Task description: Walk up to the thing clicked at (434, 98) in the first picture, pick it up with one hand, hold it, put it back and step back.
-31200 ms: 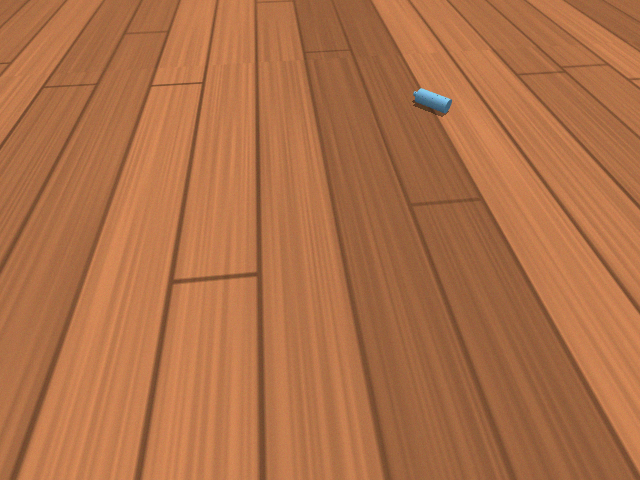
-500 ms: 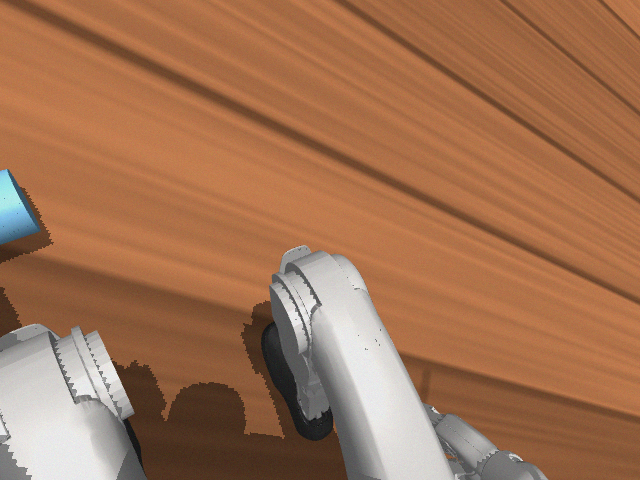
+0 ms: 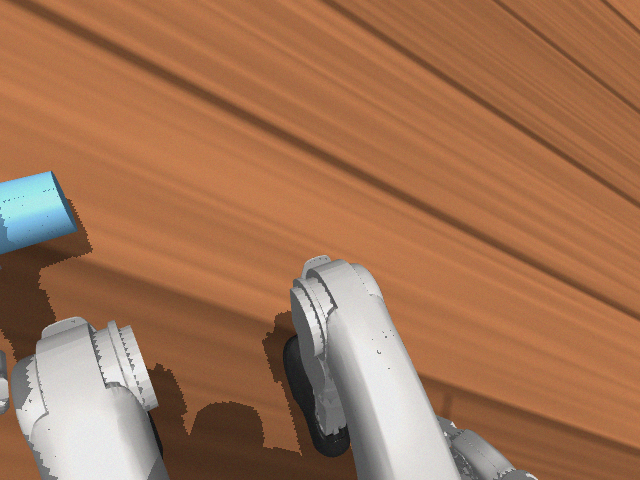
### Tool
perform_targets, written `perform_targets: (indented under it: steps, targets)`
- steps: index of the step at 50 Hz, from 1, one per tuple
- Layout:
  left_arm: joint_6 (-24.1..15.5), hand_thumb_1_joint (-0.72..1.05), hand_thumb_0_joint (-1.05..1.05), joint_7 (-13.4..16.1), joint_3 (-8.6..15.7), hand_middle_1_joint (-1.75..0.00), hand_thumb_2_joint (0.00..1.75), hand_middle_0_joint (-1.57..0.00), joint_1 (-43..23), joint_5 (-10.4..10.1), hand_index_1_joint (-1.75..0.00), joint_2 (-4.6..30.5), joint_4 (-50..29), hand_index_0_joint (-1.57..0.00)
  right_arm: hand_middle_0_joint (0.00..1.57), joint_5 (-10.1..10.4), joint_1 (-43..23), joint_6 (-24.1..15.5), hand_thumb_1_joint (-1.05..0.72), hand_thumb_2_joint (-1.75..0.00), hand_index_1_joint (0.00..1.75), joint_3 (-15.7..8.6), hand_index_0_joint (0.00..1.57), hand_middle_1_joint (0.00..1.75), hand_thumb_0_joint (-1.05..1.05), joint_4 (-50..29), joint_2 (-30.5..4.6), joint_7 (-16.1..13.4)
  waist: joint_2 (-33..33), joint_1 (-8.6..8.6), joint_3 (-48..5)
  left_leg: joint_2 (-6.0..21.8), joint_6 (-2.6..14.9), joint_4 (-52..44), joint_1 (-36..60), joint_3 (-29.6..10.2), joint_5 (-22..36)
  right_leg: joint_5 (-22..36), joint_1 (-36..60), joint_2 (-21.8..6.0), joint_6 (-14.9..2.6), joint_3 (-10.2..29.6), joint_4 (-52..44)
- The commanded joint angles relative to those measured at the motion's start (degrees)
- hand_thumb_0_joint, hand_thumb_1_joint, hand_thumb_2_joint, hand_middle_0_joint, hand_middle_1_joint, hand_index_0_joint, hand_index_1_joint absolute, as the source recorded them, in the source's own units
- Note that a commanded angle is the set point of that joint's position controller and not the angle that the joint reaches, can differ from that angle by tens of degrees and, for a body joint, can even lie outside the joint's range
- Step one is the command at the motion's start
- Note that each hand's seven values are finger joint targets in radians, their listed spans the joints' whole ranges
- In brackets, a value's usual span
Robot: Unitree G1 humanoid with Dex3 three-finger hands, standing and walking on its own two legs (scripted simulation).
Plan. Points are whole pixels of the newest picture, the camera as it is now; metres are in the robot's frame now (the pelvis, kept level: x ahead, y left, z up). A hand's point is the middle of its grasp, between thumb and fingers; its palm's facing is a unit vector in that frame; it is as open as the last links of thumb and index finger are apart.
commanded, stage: settle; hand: left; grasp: from above
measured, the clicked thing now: out of the picture +0.43 +0.33 -0.24
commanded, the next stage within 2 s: lift in 0.48 s
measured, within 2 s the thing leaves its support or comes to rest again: neither
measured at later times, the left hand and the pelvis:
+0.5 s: hand out of the picture +0.42 +0.32 -0.13, palm faces -0.44 -0.13 -0.89, open 10.9 cm; pelvis -0.01 -0.01 +0.03, yaw +5 degrees
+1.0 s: hand out of the picture +0.39 +0.33 -0.05, palm faces -0.45 -0.13 -0.89, open 10.9 cm; pelvis -0.01 -0.01 +0.08, yaw +8 degrees
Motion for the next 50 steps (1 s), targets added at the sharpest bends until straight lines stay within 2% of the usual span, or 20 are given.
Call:
perform_targets:
  steps: [1, 4, 6, 10, 12, 14, 15, 20, 27, 28, 29, 30, 31, 32, 35, 36, 40, 42, 49, 50]
  targets:
    - [1.4, 0.49, 0.00, 0.1, -1.9, -0.72, 0.74, -0.89, -16.8, -1.8, -0.71, 8.0, -15.2, -0.90, 0.20, 3.0, 8.4, 0.6, -0.92, -0.91, 0.30, -8.4, 0.20, 0.30, 0.00, -0.5, -16.5, -0.2, 33.8, 1.74, -45.4, 0.7, 1.22, -17.6, 36.2, 9.2, 14.6, 18.2, 15.0, 0.9, -6.22, -8.3, -11.1]
    - [3.3, 0.52, 0.00, -2.3, -2.6, -0.72, 0.72, -0.90, -17.4, -1.8, -0.70, 6.1, -11.0, -0.92, 0.20, 4.1, 11.4, 1.7, -0.91, -0.90, 0.30, -9.6, 0.20, 0.30, 0.00, 0.9, -16.4, -0.1, 28.0, 0.42, -41.4, 0.3, 2.08, -17.1, 31.5, 9.8, 13.1, 17.5, 14.1, 0.8, -5.73, -7.5, -12.4]
    - [3.9, 0.51, 0.00, -4.3, -3.5, -0.71, 0.74, -0.92, -18.7, -2.4, -0.70, 5.3, -13.0, -0.93, 0.20, 4.9, 11.3, 2.6, -0.92, -0.91, 0.30, -10.0, 0.20, 0.30, 0.00, 0.2, -15.7, -0.5, 26.1, 1.46, -43.3, 0.2, 2.74, -17.1, 30.6, 10.4, 12.5, 17.0, 15.7, 0.8, -5.53, -6.4, -14.2]
    - [4.1, 0.53, 0.00, -8.5, -4.4, -0.73, 0.76, -0.94, -18.0, -3.4, -0.72, 4.1, -13.3, -0.94, 0.20, 6.0, 11.4, 4.0, -0.92, -0.91, 0.30, -10.7, 0.20, 0.30, 0.00, -0.7, -15.2, -1.2, 22.5, 2.50, -41.8, -0.4, 3.04, -19.3, 29.7, 10.6, 10.3, 14.3, 15.6, 0.1, -5.72, -5.9, -15.3]
    - [3.5, 0.57, 0.00, -9.9, -4.3, -0.72, 0.77, -0.97, -20.7, -3.2, -0.72, 5.1, -15.8, -0.98, 0.20, 6.3, 12.0, 4.9, -0.92, -0.91, 0.30, -10.8, 0.20, 0.30, 0.00, -1.3, -14.9, -1.9, 21.4, 2.40, -44.0, -0.6, 3.39, -19.1, 30.2, 11.2, 11.0, 14.9, 18.1, 0.1, -5.50, -5.2, -16.4]
    - [3.3, 0.57, 0.00, -11.3, -5.3, -0.75, 0.77, -0.96, -19.3, -3.4, -0.74, 3.7, -13.7, -0.97, 0.20, 6.6, 11.7, 5.7, -0.92, -0.91, 0.30, -10.9, 0.20, 0.30, 0.00, -1.7, -14.1, -2.5, 19.2, 1.93, -41.8, -0.6, 3.58, -19.1, 28.5, 11.4, 9.6, 12.6, 18.1, 0.2, -5.78, -4.2, -17.4]
    - [3.0, 0.57, 0.00, -11.7, -4.7, -0.73, 0.77, -0.96, -20.0, -3.3, -0.72, 4.6, -14.0, -0.97, 0.20, 6.6, 12.0, 6.0, -0.92, -0.91, 0.30, -10.9, 0.20, 0.30, 0.00, -2.0, -14.7, -3.1, 17.3, 1.76, -40.5, -0.8, 3.74, -19.0, 28.0, 11.5, 9.2, 12.3, 17.2, 0.0, -5.70, -4.6, -18.3]
    - [1.2, 0.57, 0.00, -13.0, -3.7, -0.74, 0.79, -0.97, -22.3, -2.5, -0.73, 7.2, -17.4, -0.98, 0.20, 6.6, 11.8, 7.4, -0.91, -0.90, 0.30, -10.5, 0.20, 0.30, 0.00, -3.2, -13.1, -5.0, 18.8, 2.91, -44.0, -0.9, 3.41, -19.8, 29.6, 12.3, 9.8, 10.9, 20.2, -0.1, -6.13, -3.1, -19.1]
    - [0.5, 0.61, 0.00, -13.2, -3.8, -0.76, 0.89, -1.00, -23.3, -1.7, -0.76, 7.2, -18.4, -1.00, 0.20, 6.9, 13.0, 8.5, -0.91, -0.90, 0.30, -10.4, 0.20, 0.30, 0.00, -3.5, -12.6, -7.2, 20.3, 2.91, -45.4, -1.0, 3.34, -21.5, 31.5, 12.9, 10.1, 11.9, 20.3, -0.6, -6.01, -3.1, -19.8]
    - [0.6, 0.64, 0.00, -13.0, -2.8, -0.79, 0.81, -1.01, -23.5, -1.8, -0.77, 8.4, -18.9, -1.04, 0.20, 7.1, 13.2, 8.7, -0.93, -0.91, 0.30, -10.7, 0.20, 0.30, 0.00, -3.3, -13.1, -7.6, 20.9, 3.85, -45.5, -1.2, 3.32, -22.3, 32.0, 13.1, 10.0, 12.1, 19.0, -0.8, -6.07, -3.6, -19.9]
    - [0.9, 0.56, 0.00, -13.2, -3.3, -0.71, 0.78, -0.93, -21.9, -2.1, -0.69, 7.4, -17.8, -0.96, 0.20, 7.1, 12.8, 8.8, -0.89, -0.89, 0.30, -10.8, 0.20, 0.30, 0.00, -3.4, -12.6, -7.7, 21.3, 4.05, -45.4, -1.1, 3.18, -22.7, 32.6, 13.1, 9.6, 11.3, 19.0, -0.8, -6.24, -3.3, -20.0]
    - [1.1, 0.59, 0.00, -13.4, -3.6, -0.75, 0.76, -0.98, -21.7, -2.1, -0.73, 7.1, -17.6, -1.00, 0.20, 7.1, 13.1, 8.9, -0.93, -0.91, 0.30, -11.0, 0.20, 0.30, 0.00, -3.3, -13.0, -7.9, 21.6, 3.90, -44.1, -1.2, 3.10, -22.9, 32.6, 13.2, 9.3, 10.8, 18.3, -0.9, -6.48, -3.5, -20.2]
    - [1.3, 0.52, 0.00, -13.8, -3.3, -0.71, 0.78, -0.90, -22.3, -2.1, -0.69, 7.2, -19.1, -0.92, 0.20, 7.3, 13.5, 9.0, -0.89, -0.89, 0.30, -11.4, 0.20, 0.30, 0.00, -3.1, -13.2, -8.1, 21.7, 4.18, -45.6, -1.2, 3.08, -23.7, 33.6, 13.2, 9.3, 11.1, 18.0, -1.0, -6.50, -3.9, -20.4]
    - [1.6, 0.58, 0.00, -14.2, -3.2, -0.77, 0.77, -0.97, -22.6, -2.2, -0.75, 8.0, -20.5, -0.98, 0.20, 7.6, 13.4, 9.2, -0.93, -0.91, 0.30, -11.4, 0.20, 0.30, 0.00, -3.3, -12.8, -8.3, 22.3, 4.73, -47.4, -1.1, 3.07, -24.2, 34.8, 13.2, 9.5, 11.7, 18.5, -1.1, -6.43, -3.8, -20.2]
    - [2.6, 0.62, 0.00, -15.7, -3.2, -0.75, 0.74, -0.95, -20.3, -3.9, -0.72, 7.2, -22.1, -0.98, 0.20, 8.4, 13.5, 9.8, -0.91, -0.90, 0.30, -12.3, 0.20, 0.30, 0.00, -3.3, -12.6, -8.5, 22.8, 6.12, -48.8, -1.3, 3.02, -26.1, 36.4, 13.7, 10.2, 12.3, 19.8, -1.4, -6.53, -3.2, -21.0]
    - [2.9, 0.62, 0.00, -16.5, -3.8, -0.76, 0.75, -0.95, -20.7, -4.6, -0.73, 6.5, -23.3, -0.99, 0.20, 8.6, 13.8, 10.1, -0.91, -0.90, 0.30, -12.5, 0.20, 0.30, 0.00, -3.4, -12.3, -8.6, 22.3, 5.86, -49.2, -1.2, 3.22, -26.1, 36.3, 13.9, 10.0, 12.3, 20.5, -1.3, -6.35, -2.9, -21.8]
    - [3.0, 0.63, 0.00, -19.0, -3.1, -0.73, 0.76, -0.97, -18.8, -4.9, -0.71, 7.3, -27.8, -1.00, 0.20, 9.5, 14.1, 11.1, -0.91, -0.90, 0.30, -13.8, 0.20, 0.30, 0.00, -3.5, -12.1, -9.4, 20.2, 7.04, -49.3, -1.5, 3.54, -27.4, 36.7, 14.4, 9.6, 11.2, 22.0, -1.6, -6.43, -2.1, -24.1]
    - [3.1, 0.63, 0.00, -20.1, -4.0, -0.74, 0.78, -0.97, -16.8, -4.9, -0.72, 5.5, -29.3, -1.00, 0.20, 9.9, 14.0, 11.6, -0.91, -0.90, 0.30, -14.1, 0.20, 0.30, 0.00, -3.8, -11.6, -9.7, 19.8, 7.10, -49.2, -1.5, 3.54, -28.3, 37.4, 14.4, 10.0, 11.5, 22.6, -1.8, -6.47, -1.9, -24.9]
    - [3.4, 0.60, 0.00, -23.6, -4.4, -0.78, 0.82, -0.94, -12.8, -7.0, -0.76, 4.3, -38.8, -0.96, 0.20, 11.6, 13.8, 12.9, -0.91, -0.90, 0.30, -15.5, 0.20, 0.30, 0.00, -5.7, -10.6, -11.2, 18.5, 9.07, -52.8, -1.3, 3.64, -33.9, 43.7, 13.6, 11.0, 12.2, 26.3, -2.1, -6.34, -1.4, -28.7]
    - [3.7, 0.59, 0.00, -24.0, -4.2, -0.77, 0.82, -0.93, -11.1, -7.3, -0.75, 3.9, -39.0, -0.95, 0.20, 12.0, 13.7, 13.1, -0.90, -0.90, 0.30, -15.8, 0.20, 0.30, 0.00, -5.6, -10.7, -11.4, 18.3, 9.38, -51.3, -1.4, 3.55, -35.0, 44.4, 13.3, 10.8, 12.2, 26.1, -2.5, -6.29, -1.3, -29.3]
